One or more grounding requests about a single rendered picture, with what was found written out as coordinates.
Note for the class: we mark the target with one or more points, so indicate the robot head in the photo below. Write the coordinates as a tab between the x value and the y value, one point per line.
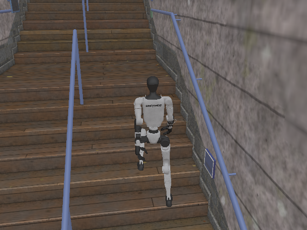
152	84

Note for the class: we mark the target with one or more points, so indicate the left robot hand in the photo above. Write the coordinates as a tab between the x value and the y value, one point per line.
137	152

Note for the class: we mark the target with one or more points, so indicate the right robot upper arm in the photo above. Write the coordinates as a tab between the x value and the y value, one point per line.
169	108

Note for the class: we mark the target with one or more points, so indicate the right robot forearm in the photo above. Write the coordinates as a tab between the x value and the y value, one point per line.
170	123

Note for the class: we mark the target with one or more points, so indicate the left robot thigh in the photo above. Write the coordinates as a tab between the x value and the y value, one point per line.
143	136

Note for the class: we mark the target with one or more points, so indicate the left robot forearm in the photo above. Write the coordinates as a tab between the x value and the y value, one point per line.
137	134

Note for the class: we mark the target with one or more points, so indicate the left robot upper arm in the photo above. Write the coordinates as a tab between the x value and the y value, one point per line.
138	110

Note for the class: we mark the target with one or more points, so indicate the right robot hand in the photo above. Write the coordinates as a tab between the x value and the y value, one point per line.
169	130

